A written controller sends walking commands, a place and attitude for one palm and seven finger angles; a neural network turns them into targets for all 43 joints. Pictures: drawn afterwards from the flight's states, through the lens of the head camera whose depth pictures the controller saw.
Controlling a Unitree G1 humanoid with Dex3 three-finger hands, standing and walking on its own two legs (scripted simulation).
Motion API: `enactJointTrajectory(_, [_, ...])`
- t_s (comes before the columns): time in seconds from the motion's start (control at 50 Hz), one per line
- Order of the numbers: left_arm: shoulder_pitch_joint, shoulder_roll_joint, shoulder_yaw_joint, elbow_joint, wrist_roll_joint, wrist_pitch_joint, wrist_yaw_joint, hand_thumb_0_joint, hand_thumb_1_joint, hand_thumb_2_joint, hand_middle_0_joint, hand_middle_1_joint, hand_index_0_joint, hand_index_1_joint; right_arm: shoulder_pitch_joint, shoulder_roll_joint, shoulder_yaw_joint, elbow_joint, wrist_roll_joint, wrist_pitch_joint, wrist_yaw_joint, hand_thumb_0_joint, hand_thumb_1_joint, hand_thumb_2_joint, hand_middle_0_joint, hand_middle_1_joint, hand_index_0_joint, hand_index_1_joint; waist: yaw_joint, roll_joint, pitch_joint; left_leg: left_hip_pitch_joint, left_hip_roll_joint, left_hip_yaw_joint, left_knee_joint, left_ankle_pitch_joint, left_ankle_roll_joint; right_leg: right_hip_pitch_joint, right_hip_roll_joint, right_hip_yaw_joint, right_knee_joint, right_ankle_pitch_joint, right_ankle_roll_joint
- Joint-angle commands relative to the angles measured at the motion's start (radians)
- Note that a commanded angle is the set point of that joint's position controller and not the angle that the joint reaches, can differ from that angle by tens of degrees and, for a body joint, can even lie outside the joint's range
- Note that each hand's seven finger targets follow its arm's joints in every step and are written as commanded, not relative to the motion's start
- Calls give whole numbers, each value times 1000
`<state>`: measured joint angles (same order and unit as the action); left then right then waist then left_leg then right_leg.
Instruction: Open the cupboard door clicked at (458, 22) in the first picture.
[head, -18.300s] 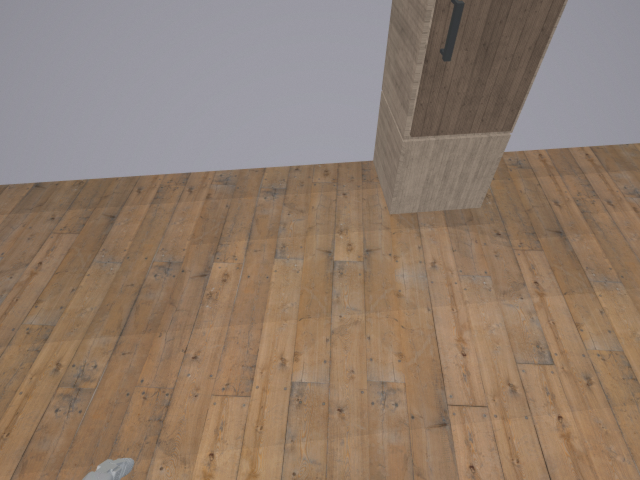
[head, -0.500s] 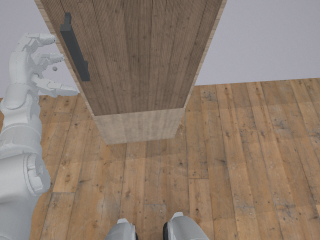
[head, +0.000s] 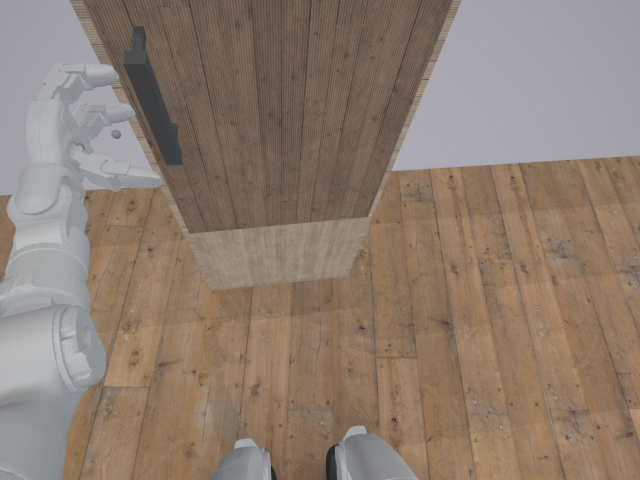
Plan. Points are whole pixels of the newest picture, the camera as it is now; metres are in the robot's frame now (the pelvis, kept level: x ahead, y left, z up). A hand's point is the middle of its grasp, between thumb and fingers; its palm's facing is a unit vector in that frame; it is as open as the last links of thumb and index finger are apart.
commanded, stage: move the hooked fingers beside the handle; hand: left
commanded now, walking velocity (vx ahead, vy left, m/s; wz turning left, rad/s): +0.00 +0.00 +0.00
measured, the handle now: (158, 103) +0.55 +0.16 +0.09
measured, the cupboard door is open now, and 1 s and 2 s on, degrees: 1 1 0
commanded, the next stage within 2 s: slide the fingers in behind the handle in 0.24 s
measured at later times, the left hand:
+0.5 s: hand (123, 139) +0.50 +0.19 +0.09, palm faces +0.04 -1.00 +0.00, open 14.0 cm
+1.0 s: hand (141, 136) +0.51 +0.17 +0.08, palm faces +0.06 -1.00 -0.01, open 13.8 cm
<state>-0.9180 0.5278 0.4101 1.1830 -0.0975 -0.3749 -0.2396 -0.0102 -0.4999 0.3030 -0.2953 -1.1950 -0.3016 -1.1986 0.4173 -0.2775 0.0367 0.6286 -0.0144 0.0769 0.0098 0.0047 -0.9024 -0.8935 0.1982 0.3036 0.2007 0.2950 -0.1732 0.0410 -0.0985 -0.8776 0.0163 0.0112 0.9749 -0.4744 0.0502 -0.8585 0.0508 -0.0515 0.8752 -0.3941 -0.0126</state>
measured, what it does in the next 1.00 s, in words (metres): stands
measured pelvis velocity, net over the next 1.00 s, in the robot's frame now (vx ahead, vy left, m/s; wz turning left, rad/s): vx -0.01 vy -0.01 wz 0.02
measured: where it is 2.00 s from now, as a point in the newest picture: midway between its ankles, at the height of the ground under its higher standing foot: outside the picture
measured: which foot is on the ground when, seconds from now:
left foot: down 0.00-1.00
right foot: down 0.00-1.00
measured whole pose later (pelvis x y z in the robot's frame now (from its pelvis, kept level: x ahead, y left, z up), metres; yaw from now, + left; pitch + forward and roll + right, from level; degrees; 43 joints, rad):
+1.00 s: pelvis -0.01 -0.01 +0.00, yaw +1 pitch +21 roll -3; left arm -0.95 0.47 0.35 1.20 -0.10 -0.39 -0.17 -0.01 -0.50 0.30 -0.30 -1.20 -0.32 -1.23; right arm 0.42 -0.27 0.03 0.65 -0.02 0.05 0.02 0.01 -0.90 -0.89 0.20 0.30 0.20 0.29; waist -0.16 0.04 -0.10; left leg -0.88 0.01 0.00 0.98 -0.46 0.03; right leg -0.87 0.05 -0.06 0.90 -0.40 -0.03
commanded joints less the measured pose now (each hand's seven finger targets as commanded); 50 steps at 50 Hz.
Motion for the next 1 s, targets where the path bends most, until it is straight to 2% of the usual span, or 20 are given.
enactJointTrajectory(0.0, [-434,267,34,-257,-11,-72,5,0,-500,300,-300,-1200,-300,-1200,182,-185,-70,-48,-2,-8,-14,0,-900,-900,200,300,200,300,3,140,-511,425,14,-89,-86,582,-39,177,20,14,-54,375,-9])
enactJointTrajectory(0.04, [-409,218,-2,-249,-16,-70,0,0,-500,300,-300,-1200,-300,-1200,177,-178,-70,-46,2,-7,-12,0,-900,-900,200,300,200,300,-7,119,-491,437,17,-88,-86,601,-42,170,21,10,-61,381,-7])
enactJointTrajectory(0.16, [-372,260,39,-226,-25,-60,-4,0,-500,300,-300,-1200,-300,-1200,169,-182,-71,-49,7,-2,-16,0,-900,-900,200,300,200,300,4,70,-451,371,10,-74,-96,539,-31,215,19,18,-67,390,-6])
enactJointTrajectory(0.2, [-399,249,25,-240,-21,-68,-5,0,-500,300,-300,-1200,-300,-1200,163,-179,-69,-50,7,-5,-18,0,-900,-900,200,300,200,300,1,111,-460,391,9,-76,-93,543,-33,194,17,19,-64,382,-8])
enactJointTrajectory(0.24, [-418,243,13,-241,-21,-72,-6,0,-500,300,-300,-1200,-300,-1200,162,-178,-67,-48,7,-6,-20,0,-900,-900,200,300,200,300,-9,100,-450,385,9,-77,-95,527,-32,194,17,21,-65,376,-6])
enactJointTrajectory(0.3, [-421,219,2,-272,-31,-85,-11,0,-500,300,-300,-1200,-300,-1200,158,-176,-72,-45,6,-12,-19,0,-900,-900,200,300,200,300,-4,130,-501,443,12,-84,-88,569,-38,181,17,19,-64,381,-7])
enactJointTrajectory(0.36, [-402,176,-26,-238,-37,-71,-14,0,-500,300,-300,-1200,-300,-1200,154,-175,-72,-42,8,-14,-18,0,-900,-900,200,300,200,300,-11,92,-456,407,9,-78,-95,533,-34,186,16,17,-72,373,-5])
enactJointTrajectory(0.42, [-385,169,-20,-242,-39,-66,-5,0,-500,300,-300,-1200,-300,-1200,152,-173,-72,-45,8,-15,-16,0,-900,-900,200,300,200,300,2,97,-477,412,5,-76,-94,545,-35,198,15,17,-69,385,-7])
enactJointTrajectory(0.46, [-378,194,-2,-216,-35,-57,7,0,-500,300,-300,-1200,-300,-1200,150,-176,-71,-47,9,-14,-18,0,-900,-900,200,300,200,300,-2,39,-433,343,1,-65,-101,476,-25,225,14,24,-74,377,-3])
enactJointTrajectory(0.48, [-402,194,-6,-232,-30,-62,13,0,-500,300,-300,-1200,-300,-1200,148,-174,-69,-49,8,-15,-19,0,-900,-900,200,300,200,300,-1,75,-432,344,-1,-64,-101,471,-25,219,11,26,-71,371,-7])
enactJointTrajectory(0.56, [-441,192,-11,-239,-15,-79,36,0,-500,300,-300,-1200,-300,-1200,143,-171,-69,-48,6,-25,-17,0,-900,-900,200,300,200,300,-7,66,-441,338,-3,-65,-100,420,-24,214,11,32,-74,335,-6])
enactJointTrajectory(0.6, [-475,171,-28,-254,-15,-93,41,0,-500,300,-300,-1200,-300,-1200,146,-170,-69,-42,3,-32,-15,0,-900,-900,200,300,200,300,-12,109,-470,373,-2,-73,-95,443,-30,191,10,31,-66,335,-7])
enactJointTrajectory(0.62, [-451,199,1,-239,-14,-94,46,0,-500,300,-300,-1200,-300,-1200,149,-175,-72,-41,2,-33,-16,0,-900,-900,200,300,200,300,-4,85,-485,367,-2,-71,-89,444,-29,200,10,31,-63,337,-7])
enactJointTrajectory(0.66, [-450,160,-33,-188,-11,-79,48,0,-500,300,-300,-1200,-300,-1200,144,-169,-65,-40,4,-36,-14,0,-900,-900,200,300,200,300,-20,69,-429,320,-5,-62,-95,394,-24,198,10,35,-73,317,-4])
enactJointTrajectory(0.7, [-474,179,-23,-204,-6,-80,52,0,-500,300,-300,-1200,-300,-1200,150,-173,-67,-40,2,-38,-16,0,-900,-900,200,300,200,300,-15,89,-455,327,-6,-64,-95,407,-24,205,9,37,-67,329,-6])
enactJointTrajectory(0.76, [-466,208,4,-193,-1,-75,60,0,-500,300,-300,-1200,-300,-1200,159,-175,-68,-40,0,-39,-15,0,-900,-900,200,300,200,300,-14,49,-471,298,-8,-58,-88,400,-19,235,9,43,-68,344,-2])
enactJointTrajectory(0.86, [-483,156,-42,-185,-1,-71,51,0,-500,300,-300,-1200,-300,-1200,165,-174,-68,-34,0,-42,-13,0,-900,-900,200,300,200,300,-28,69,-459,313,-5,-65,-89,386,-22,192,9,35,-68,314,-5])
enactJointTrajectory(0.88, [-513,109,-81,-194,-5,-72,50,0,-500,300,-300,-1200,-300,-1200,166,-171,-68,-31,-1,-43,-13,0,-900,-900,200,300,200,300,-46,79,-455,336,-4,-69,-86,397,-21,168,10,33,-68,315,-5])
enactJointTrajectory(0.96, [-509,103,-77,-213,-8,-78,60,0,-500,300,-300,-1200,-300,-1200,173,-173,-73,-22,-6,-47,-7,0,-900,-900,200,300,200,300,-30,97,-490,366,-3,-77,-87,418,-28,168,11,26,-65,314,-8])
enactJointTrajectory(0.98, [-527,51,-121,-231,-11,-83,60,0,-500,300,-300,-1200,-300,-1200,175,-169,-74,-22,-6,-49,-4,0,-900,-900,200,300,200,300,-45,98,-497,394,-1,-83,-85,443,-28,149,13,21,-62,322,-9])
